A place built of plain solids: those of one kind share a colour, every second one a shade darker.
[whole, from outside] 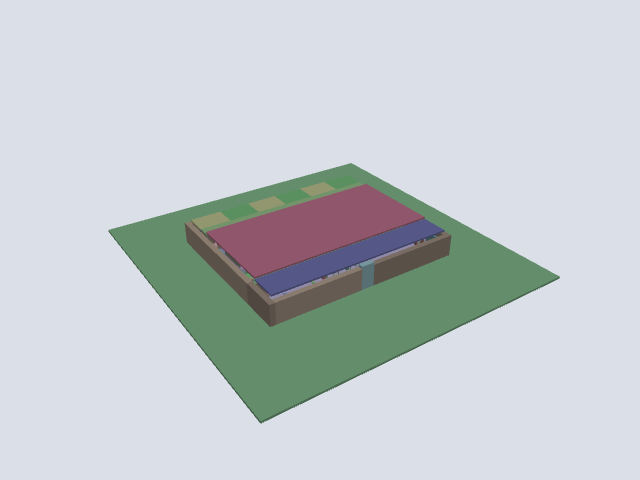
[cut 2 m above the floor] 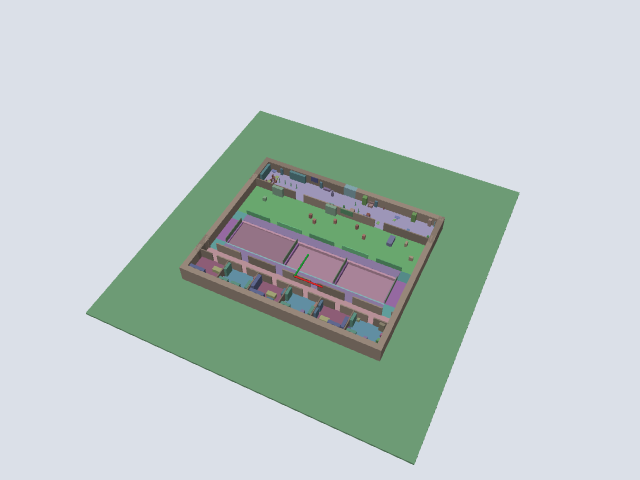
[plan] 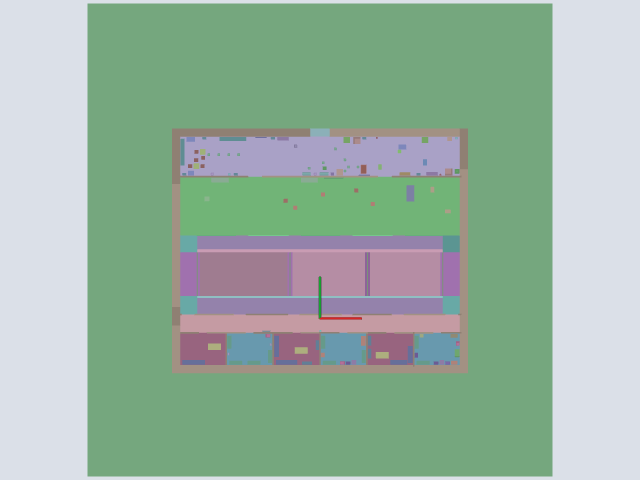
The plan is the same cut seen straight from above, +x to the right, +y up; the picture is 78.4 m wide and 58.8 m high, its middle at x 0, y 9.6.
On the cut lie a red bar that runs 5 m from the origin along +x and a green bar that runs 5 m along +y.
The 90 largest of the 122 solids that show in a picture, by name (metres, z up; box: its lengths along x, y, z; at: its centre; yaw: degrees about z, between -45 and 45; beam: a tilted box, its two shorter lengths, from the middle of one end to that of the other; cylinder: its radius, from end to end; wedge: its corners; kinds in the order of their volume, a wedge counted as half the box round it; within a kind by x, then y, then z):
{
 "ground_under_all_1": {"box": [56.94, 57.96, 0.4], "at": [0.0, 9.61, -0.75]},
 "wall_1": {"box": [1.0, 5.85, 4.04], "at": [-17.63, -3.79, 1.42]},
 "wall_2": {"box": [1.0, 4.05, 4.04], "at": [-17.63, -0.65, 1.42]},
 "wall_3": {"box": [1.0, 18.68, 4.04], "at": [-17.63, 8.92, 1.42]},
 "wall_4": {"box": [1.0, 6.8, 4.04], "at": [-17.63, 19.86, 1.42]},
 "wall_5": {"box": [2.5, 0.2, 4.04], "at": [-16.08, -1.77, 1.42]},
 "wall_6": {"box": [7.55, 1.0, 4.04], "at": [-14.35, -6.22, 1.42]},
 "wall_7": {"box": [8.53, 0.2, 4.04], "at": [-13.06, 17.36, 1.42]},
 "wall_8": {"box": [4.83, 0.2, 4.04], "at": [-12.97, 0.48, 1.42]},
 "wall_9": {"box": [2.5, 0.2, 4.04], "at": [-12.63, -1.77, 1.42]},
 "wall_10": {"box": [0.2, 4.25, 4.04], "at": [-11.48, -3.79, 1.42]},
 "wall_11": {"box": [4.79, 0.2, 4.04], "at": [-11.48, -1.77, 1.42]},
 "wall_12": {"box": [16.93, 1.0, 4.04], "at": [-9.66, 22.76, 1.42]},
 "wall_13": {"box": [7.54, 1.0, 4.04], "at": [-8.61, -6.22, 1.42]},
 "wall_14": {"box": [2.5, 0.2, 4.04], "at": [-6.89, -1.77, 1.42]},
 "wall_15": {"box": [5.21, 0.2, 4.04], "at": [-6.5, 0.48, 1.42]},
 "wall_16": {"box": [0.2, 4.25, 4.04], "at": [-5.74, -3.79, 1.42]},
 "wall_17": {"box": [2.5, 0.2, 4.04], "at": [-4.59, -1.77, 1.42]},
 "wall_18": {"box": [7.55, 1.0, 4.04], "at": [-2.87, -6.22, 1.42]},
 "wall_19": {"box": [2.5, 0.2, 4.04], "at": [-1.15, -1.77, 1.42]},
 "wall_20": {"box": [0.2, 4.25, 4.04], "at": [0.0, -3.79, 1.42]},
 "wall_21": {"box": [4.79, 0.2, 4.04], "at": [0.0, -1.77, 1.42]},
 "wall_22": {"box": [14.2, 0.2, 4.04], "at": [0.0, 17.36, 1.42]},
 "wall_23": {"box": [5.17, 0.2, 4.04], "at": [0.09, 0.48, 1.42]},
 "wall_24": {"box": [2.5, 0.2, 4.04], "at": [1.15, -1.77, 1.42]},
 "wall_25": {"box": [7.55, 1.0, 4.04], "at": [2.87, -6.22, 1.42]},
 "wall_26": {"box": [2.5, 0.2, 4.04], "at": [4.59, -1.77, 1.42]},
 "wall_27": {"box": [0.2, 4.25, 4.04], "at": [5.74, -3.79, 1.42]},
 "wall_28": {"box": [4.83, 0.2, 4.04], "at": [6.39, 0.48, 1.42]},
 "wall_29": {"box": [2.5, 0.2, 4.04], "at": [6.89, -1.77, 1.42]},
 "wall_30": {"box": [7.54, 1.0, 4.04], "at": [8.61, -6.22, 1.42]},
 "wall_31": {"box": [16.93, 1.0, 4.04], "at": [9.66, 22.76, 1.42]},
 "wall_32": {"box": [0.2, 4.25, 4.04], "at": [11.48, -3.79, 1.42]},
 "wall_33": {"box": [4.79, 0.2, 4.04], "at": [11.48, -1.77, 1.42]},
 "wall_34": {"box": [5.13, 0.2, 4.04], "at": [12.82, 0.48, 1.42]},
 "wall_35": {"box": [8.53, 0.2, 4.04], "at": [13.06, 17.36, 1.42]},
 "wall_36": {"box": [7.55, 1.0, 4.04], "at": [14.35, -6.22, 1.42]},
 "wall_37": {"box": [2.5, 0.2, 4.04], "at": [16.08, -1.77, 1.42]},
 "wall_38": {"box": [2.5, 0.2, 4.04], "at": [16.08, -1.77, 1.42]},
 "wall_39": {"box": [1.0, 5.85, 4.04], "at": [17.63, -3.79, 1.42]},
 "wall_40": {"box": [1.0, 4.05, 4.04], "at": [17.63, -0.65, 1.42]},
 "wall_41": {"box": [1.0, 18.68, 4.04], "at": [17.63, 8.92, 1.42]},
 "wall_42": {"box": [1.0, 6.8, 4.04], "at": [17.63, 19.86, 1.42]},
 "floor_yard_1": {"box": [34.45, 7.2, 1.24], "at": [0.0, 13.76, 0.02]},
 "floor_lobby_1": {"box": [34.45, 5.0, 1.24], "at": [0.0, 19.86, 0.02]},
 "ceil_hall_1": {"box": [34.45, 16.88, 0.3], "at": [0.0, 8.92, 4.54]},
 "floor_walkway_1": {"box": [30.05, 2.03, 1.24], "at": [0.0, 1.5, 0.02]},
 "floor_walkway_2": {"box": [30.05, 1.69, 1.24], "at": [0.0, 9.31, 0.02]},
 "floor_plot_1": {"box": [10.75, 5.38, 0.98], "at": [-9.35, 5.42, -0.11]},
 "floor_plot_2": {"box": [8.9, 5.38, 0.6], "at": [1.07, 5.42, -0.3]},
 "floor_plot_3": {"box": [8.6, 5.38, 0.6], "at": [10.43, 5.42, -0.3]},
 "floor_back_corridor_1": {"box": [34.45, 2.25, 1.24], "at": [0.0, -0.65, 0.02]},
 "floor_office_1": {"box": [5.74, 4.05, 1.24], "at": [-14.35, -3.79, 0.02]},
 "floor_office_2": {"box": [5.74, 4.05, 1.24], "at": [-2.87, -3.79, 0.02]},
 "floor_office_3": {"box": [5.74, 4.05, 1.24], "at": [8.61, -3.79, 0.02]},
 "floor_store_1": {"box": [5.74, 4.05, 1.24], "at": [-8.61, -3.79, 0.02]},
 "floor_store_2": {"box": [5.74, 4.05, 1.24], "at": [2.87, -3.79, 0.02]},
 "floor_store_3": {"box": [5.74, 4.05, 1.24], "at": [14.35, -3.79, 0.02]},
 "ceil_lobby_1": {"box": [34.45, 5.0, 0.3], "at": [0.0, 19.86, 4.19]},
 "floor_baulk_1": {"box": [2.5, 5.38, 1.24], "at": [-15.97, 5.42, 0.02]},
 "floor_baulk_2": {"box": [0.6, 5.38, 1.24], "at": [-3.67, 5.42, 0.02]},
 "floor_baulk_3": {"box": [0.6, 5.38, 1.24], "at": [5.83, 5.42, 0.02]},
 "floor_baulk_4": {"box": [2.5, 5.38, 1.24], "at": [15.97, 5.42, 0.02]},
 "floor_walkway_end_1": {"box": [2.2, 2.25, 1.24], "at": [-16.12, 1.6, 0.02]},
 "floor_walkway_end_2": {"box": [2.2, 2.05, 1.24], "at": [-16.12, 9.13, 0.02]},
 "floor_walkway_end_3": {"box": [2.2, 2.25, 1.24], "at": [16.12, 1.6, 0.02]},
 "floor_walkway_end_4": {"box": [2.2, 2.05, 1.24], "at": [16.12, 9.13, 0.02]},
 "ceil_back_corridor_1": {"box": [34.45, 2.25, 0.3], "at": [0.0, -0.65, 4.04]},
 "ceil_office_1": {"box": [5.74, 4.05, 0.3], "at": [-14.35, -3.79, 4.04]},
 "ceil_office_2": {"box": [5.74, 4.05, 0.3], "at": [-2.87, -3.79, 4.04]},
 "ceil_office_3": {"box": [5.74, 4.05, 0.3], "at": [8.61, -3.79, 4.04]},
 "ceil_store_1": {"box": [5.74, 4.05, 0.3], "at": [-8.61, -3.79, 4.04]},
 "ceil_store_2": {"box": [5.74, 4.05, 0.3], "at": [2.87, -3.79, 4.04]},
 "ceil_store_3": {"box": [5.74, 4.05, 0.3], "at": [14.35, -3.79, 4.04]},
 "cabinets_office_1": {"box": [2.8, 0.6, 2.0], "at": [-15.47, -5.39, 1.64]},
 "cabinets_office_2": {"box": [0.6, 2.6, 2.0], "at": [-5.31, -3.42, 1.64]},
 "cabinets_office_3": {"box": [2.6, 0.6, 2.0], "at": [-4.09, -5.39, 1.64]},
 "cabinets_office_4": {"box": [2.1, 0.6, 2.0], "at": [9.64, -5.39, 1.64]},
 "cabinets_office_5": {"box": [0.6, 2.1, 2.0], "at": [11.05, -4.42, 1.64]},
 "floor_walkway_cope_far_1": {"box": [30.05, 0.36, 1.24], "at": [0.0, 8.29, 0.02]},
 "door_leaf_1": {"box": [2.4, 0.97, 4.51], "at": [0.0, 22.77, 1.66]},
 "floor_walkway_cope_near_1": {"box": [30.05, 0.22, 1.24], "at": [0.0, 2.62, 0.02]},
 "shelves_store_1": {"box": [0.5, 1.6, 2.0], "at": [0.38, -2.92, 1.64]},
 "shelves_store_2": {"box": [1.6, 0.5, 2.0], "at": [1.15, -5.44, 1.64]},
 "shelves_store_3": {"box": [0.5, 1.6, 2.0], "at": [11.86, -2.92, 1.64]},
 "shelves_store_4": {"box": [1.6, 0.5, 2.0], "at": [12.63, -5.44, 1.64]},
 "lockers_lobby_1": {"box": [0.5, 3.3, 1.8], "at": [-16.84, 20.36, 1.54]},
 "lockers_lobby_2": {"box": [3.3, 0.5, 1.8], "at": [-10.68, 21.98, 1.54]},
 "cabinets_hall_1": {"box": [2.15, 0.6, 2.0], "at": [-12.25, 16.93, 1.64]},
 "cabinets_hall_2": {"box": [2.05, 0.6, 2.0], "at": [-1.3, 16.93, 1.64]}
}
